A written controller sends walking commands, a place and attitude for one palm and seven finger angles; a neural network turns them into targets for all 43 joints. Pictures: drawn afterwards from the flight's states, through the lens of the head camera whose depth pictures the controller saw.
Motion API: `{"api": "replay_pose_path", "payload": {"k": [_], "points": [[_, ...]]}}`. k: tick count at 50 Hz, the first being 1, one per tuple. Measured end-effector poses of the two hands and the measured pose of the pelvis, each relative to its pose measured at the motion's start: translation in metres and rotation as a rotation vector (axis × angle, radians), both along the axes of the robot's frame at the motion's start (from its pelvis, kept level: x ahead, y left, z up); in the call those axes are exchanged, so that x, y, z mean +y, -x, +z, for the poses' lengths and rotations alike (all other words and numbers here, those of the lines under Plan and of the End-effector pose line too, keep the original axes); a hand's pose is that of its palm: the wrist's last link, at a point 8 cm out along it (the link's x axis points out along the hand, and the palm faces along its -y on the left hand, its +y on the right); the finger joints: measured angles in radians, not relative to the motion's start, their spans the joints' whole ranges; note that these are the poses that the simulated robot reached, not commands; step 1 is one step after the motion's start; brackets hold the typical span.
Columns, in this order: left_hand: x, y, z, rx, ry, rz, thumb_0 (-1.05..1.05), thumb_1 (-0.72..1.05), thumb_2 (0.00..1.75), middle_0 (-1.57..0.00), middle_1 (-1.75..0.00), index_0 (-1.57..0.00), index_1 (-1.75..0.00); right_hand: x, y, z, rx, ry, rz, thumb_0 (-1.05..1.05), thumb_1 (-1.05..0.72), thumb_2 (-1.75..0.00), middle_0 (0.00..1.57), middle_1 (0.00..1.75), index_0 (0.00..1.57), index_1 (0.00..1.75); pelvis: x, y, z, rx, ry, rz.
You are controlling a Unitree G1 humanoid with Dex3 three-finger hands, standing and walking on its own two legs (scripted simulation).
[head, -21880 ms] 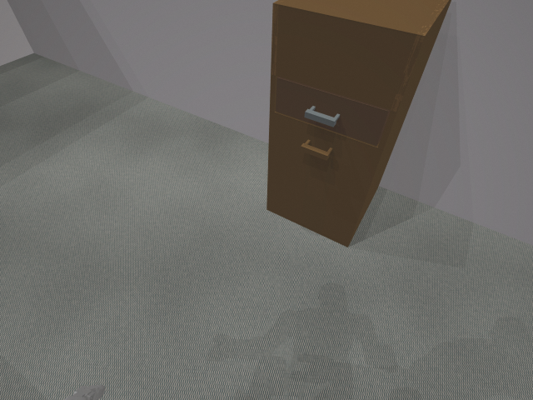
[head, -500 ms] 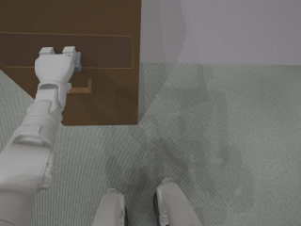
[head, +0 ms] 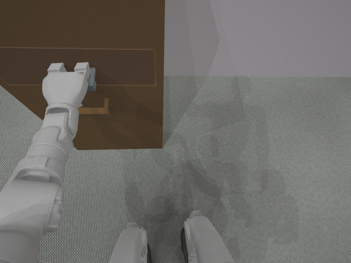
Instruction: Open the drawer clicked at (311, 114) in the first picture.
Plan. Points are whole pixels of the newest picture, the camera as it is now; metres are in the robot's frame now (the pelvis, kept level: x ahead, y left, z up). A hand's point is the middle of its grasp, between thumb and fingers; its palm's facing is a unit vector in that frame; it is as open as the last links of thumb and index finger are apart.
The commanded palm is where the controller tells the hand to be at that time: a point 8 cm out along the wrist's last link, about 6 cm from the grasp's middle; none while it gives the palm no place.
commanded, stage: pull the drawer open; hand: left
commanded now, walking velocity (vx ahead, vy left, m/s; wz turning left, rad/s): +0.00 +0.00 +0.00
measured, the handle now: (73, 77) +0.55 +0.21 -0.01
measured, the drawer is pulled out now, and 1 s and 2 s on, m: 0.00 0.10 0.22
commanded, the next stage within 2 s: none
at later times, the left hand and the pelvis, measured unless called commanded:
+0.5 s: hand (73, 118) +0.45 +0.21 -0.03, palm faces -0.05 -0.05 -1.00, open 5.6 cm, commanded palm +0.41 +0.21 +0.02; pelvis +0.04 +0.01 +0.03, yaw -1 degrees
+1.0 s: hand (69, 140) +0.40 +0.21 -0.03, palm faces -0.03 -0.04 -1.00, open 5.5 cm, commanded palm +0.35 +0.21 +0.02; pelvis +0.05 +0.01 +0.03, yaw -3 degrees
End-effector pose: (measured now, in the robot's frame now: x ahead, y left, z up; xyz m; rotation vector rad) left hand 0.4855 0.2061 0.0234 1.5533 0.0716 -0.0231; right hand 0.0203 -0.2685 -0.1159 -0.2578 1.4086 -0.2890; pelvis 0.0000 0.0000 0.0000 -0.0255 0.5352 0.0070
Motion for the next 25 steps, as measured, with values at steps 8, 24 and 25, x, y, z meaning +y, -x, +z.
{"api": "replay_pose_path", "payload": {"k": [8, 24, 25], "points": [[0.002, 0.011, 0.0, 0.005, 0.018, -0.006, 0.0, 0.75, 0.79, -0.29, -1.35, -0.38, -1.32, 0.005, -0.008, 0.006, -0.002, -0.019, -0.024, 0.01, -0.9, -0.9, 0.21, 0.3, 0.2, 0.3, 0.003, -0.012, 0.01, -0.015, -0.005, -0.022], [0.004, 0.047, -0.001, -0.013, 0.029, -0.013, 0.0, 0.75, 0.8, -0.28, -1.35, -0.38, -1.31, 0.01, -0.071, 0.018, -0.079, -0.044, 0.017, 0.01, -0.9, -0.9, 0.21, 0.3, 0.2, 0.3, 0.005, -0.037, 0.027, -0.048, -0.007, -0.026], [0.004, 0.05, -0.001, -0.013, 0.029, -0.013, 0.0, 0.75, 0.8, -0.28, -1.35, -0.38, -1.31, 0.01, -0.075, 0.019, -0.089, -0.044, 0.02, 0.01, -0.9, -0.9, 0.21, 0.3, 0.2, 0.3, 0.005, -0.038, 0.027, -0.051, -0.007, -0.027]]}}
